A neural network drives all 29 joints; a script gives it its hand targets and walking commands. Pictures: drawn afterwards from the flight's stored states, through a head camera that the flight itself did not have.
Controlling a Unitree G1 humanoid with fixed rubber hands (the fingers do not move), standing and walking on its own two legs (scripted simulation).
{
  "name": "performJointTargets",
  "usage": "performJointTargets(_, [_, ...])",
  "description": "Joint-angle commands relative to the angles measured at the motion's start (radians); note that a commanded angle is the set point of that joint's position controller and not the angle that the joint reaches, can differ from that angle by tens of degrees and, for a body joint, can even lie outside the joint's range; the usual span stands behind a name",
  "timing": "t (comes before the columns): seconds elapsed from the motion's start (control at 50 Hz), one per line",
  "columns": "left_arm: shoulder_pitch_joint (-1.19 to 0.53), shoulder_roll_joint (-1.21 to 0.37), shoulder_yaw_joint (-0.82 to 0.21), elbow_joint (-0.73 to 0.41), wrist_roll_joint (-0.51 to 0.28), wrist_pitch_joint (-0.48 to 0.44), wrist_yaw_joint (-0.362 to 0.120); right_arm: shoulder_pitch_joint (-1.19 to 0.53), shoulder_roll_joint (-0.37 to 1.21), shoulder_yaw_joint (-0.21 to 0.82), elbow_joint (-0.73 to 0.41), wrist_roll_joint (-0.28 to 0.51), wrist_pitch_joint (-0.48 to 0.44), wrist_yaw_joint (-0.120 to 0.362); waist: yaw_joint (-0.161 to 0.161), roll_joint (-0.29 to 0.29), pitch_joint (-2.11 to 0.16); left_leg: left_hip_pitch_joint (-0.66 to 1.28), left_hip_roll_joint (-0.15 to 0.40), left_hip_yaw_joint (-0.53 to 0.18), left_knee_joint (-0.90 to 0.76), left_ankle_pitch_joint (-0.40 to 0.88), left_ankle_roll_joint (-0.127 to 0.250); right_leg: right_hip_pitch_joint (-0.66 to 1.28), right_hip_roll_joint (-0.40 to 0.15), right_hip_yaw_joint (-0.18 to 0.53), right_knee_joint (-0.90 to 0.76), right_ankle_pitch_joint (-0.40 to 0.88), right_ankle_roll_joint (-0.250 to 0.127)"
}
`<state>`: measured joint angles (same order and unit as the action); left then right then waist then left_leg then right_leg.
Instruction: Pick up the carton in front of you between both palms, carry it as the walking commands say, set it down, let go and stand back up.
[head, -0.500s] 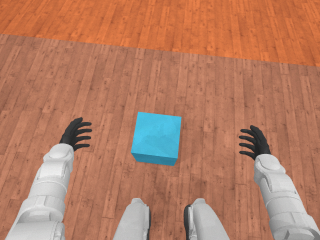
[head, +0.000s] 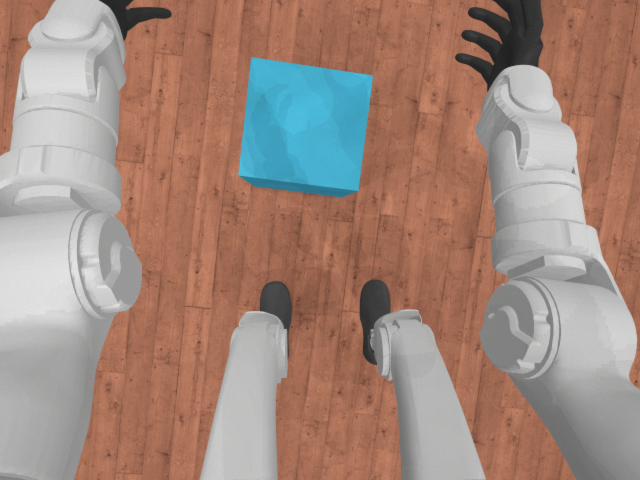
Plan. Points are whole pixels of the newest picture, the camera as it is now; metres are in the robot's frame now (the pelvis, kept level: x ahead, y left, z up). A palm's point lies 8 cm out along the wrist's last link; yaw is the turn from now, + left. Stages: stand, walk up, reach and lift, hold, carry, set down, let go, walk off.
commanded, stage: reach and lift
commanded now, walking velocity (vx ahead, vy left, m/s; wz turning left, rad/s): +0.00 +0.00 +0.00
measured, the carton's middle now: (304, 139) +0.54 +0.03 -0.53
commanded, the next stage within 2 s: none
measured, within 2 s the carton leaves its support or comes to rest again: leaves its support in 1.74 s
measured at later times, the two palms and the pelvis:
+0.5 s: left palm (180, 110) +0.54 +0.22 -0.33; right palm (431, 130) +0.52 -0.17 -0.33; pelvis -0.01 -0.03 -0.17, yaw -2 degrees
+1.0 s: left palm (214, 123) +0.55 +0.19 -0.47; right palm (407, 142) +0.52 -0.17 -0.46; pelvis -0.03 -0.01 -0.28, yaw -3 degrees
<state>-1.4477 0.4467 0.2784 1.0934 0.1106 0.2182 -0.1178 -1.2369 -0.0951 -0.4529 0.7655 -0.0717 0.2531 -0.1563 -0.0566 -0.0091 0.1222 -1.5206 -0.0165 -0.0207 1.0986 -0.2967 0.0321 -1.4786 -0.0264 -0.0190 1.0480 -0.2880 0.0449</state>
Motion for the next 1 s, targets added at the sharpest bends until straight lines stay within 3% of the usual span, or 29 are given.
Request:
performJointTargets(0.0, [-0.229,0.08,0.036,-0.12,0.024,-0.044,0.003,-0.124,-0.079,-0.033,-0.119,-0.025,-0.058,0.012,-0.013,0.164,-1.189,0.866,-0.043,-0.035,-0.035,0.552,-0.048,0.294,0.125,-0.069,-0.022,0.267,0.011])
performJointTargets(0.06, [-0.166,0.02,0.069,-0.126,0.043,-0.078,0.009,-0.067,-0.044,-0.047,-0.111,-0.044,-0.106,0.029,-0.001,0.165,-1.149,0.829,-0.03,-0.06,0.033,0.723,-0.039,0.138,0.128,-0.061,0.023,0.332,0.015])
performJointTargets(0.12, [-0.091,-0.018,0.102,-0.113,0.068,-0.1,0.021,-0.024,-0.023,-0.055,-0.1,-0.062,-0.143,0.04,0.018,0.139,-1.113,0.765,-0.017,-0.081,0.116,0.784,-0.032,-0.044,0.129,-0.059,0.088,0.31,0.029])
performJointTargets(0.24, [-0.04,-0.005,0.097,-0.097,0.047,-0.133,0.05,-0.014,-0.016,-0.016,-0.063,-0.04,-0.168,0.029,0.05,0.07,-1.072,0.361,-0.035,-0.038,0.282,0.556,-0.046,-0.093,0.133,-0.046,0.299,0.277,0.046])
performJointTargets(0.4, [-0.197,0.16,-0.085,-0.147,-0.155,-0.149,0.08,-0.147,-0.108,0.141,-0.073,0.121,-0.154,-0.05,0.043,0.083,-1.319,0.15,-0.03,0.015,0.56,0.405,-0.06,0.061,0.125,-0.038,0.595,0.349,0.047])
performJointTargets(0.52, [-0.376,0.248,-0.188,-0.118,-0.245,-0.108,0.083,-0.326,-0.166,0.202,-0.062,0.225,-0.107,-0.077,0.044,0.133,-1.305,0.08,-0.009,0.041,0.685,0.159,-0.058,0.021,0.116,-0.059,0.719,0.134,0.029])
performJointTargets(0.6, [-0.458,0.258,-0.223,-0.015,-0.252,-0.086,0.076,-0.425,-0.18,0.201,0.025,0.234,-0.085,-0.071,0.045,0.13,-1.143,-0.013,0.012,0.036,0.723,-0.023,-0.053,-0.057,0.102,-0.068,0.775,-0.029,0.025])
performJointTargets(0.66, [-0.489,0.251,-0.233,0.057,-0.245,-0.09,0.07,-0.474,-0.196,0.184,0.103,0.217,-0.095,-0.058,0.036,0.114,-1.035,-0.065,0.022,0.019,0.76,-0.078,-0.05,-0.112,0.095,-0.073,0.825,-0.078,0.026])
performJointTargets(0.76, [-0.537,0.251,-0.254,0.113,-0.246,-0.111,0.074,-0.536,-0.228,0.159,0.193,0.197,-0.129,-0.036,0.025,0.1,-0.917,-0.092,0.028,-0.013,0.827,-0.06,-0.049,-0.183,0.088,-0.077,0.911,-0.074,0.024])
performJointTargets(0.82, [-0.587,0.259,-0.282,0.089,-0.27,-0.128,0.087,-0.577,-0.258,0.164,0.203,0.209,-0.152,-0.032,0.02,0.11,-0.951,-0.044,0.028,-0.023,0.872,0.011,-0.051,-0.191,0.085,-0.081,0.956,-0.025,0.024])
performJointTargets(0.88, [-0.622,0.265,-0.286,0.046,-0.301,-0.142,0.1,-0.603,-0.272,0.197,0.198,0.226,-0.172,-0.034,0.035,0.079,-0.996,-0.025,0.021,-0.027,0.908,0.102,-0.05,-0.167,0.085,-0.09,0.998,0.053,0.028])
performJointTargets(0.98, [-0.558,0.229,-0.298,0.061,-0.321,-0.154,0.127,-0.573,-0.26,0.248,0.177,0.264,-0.186,-0.028,0.053,0.085,-1.037,0.102,0.01,-0.029,0.954,0.233,-0.048,-0.22,0.097,-0.107,1.032,0.106,0.033])
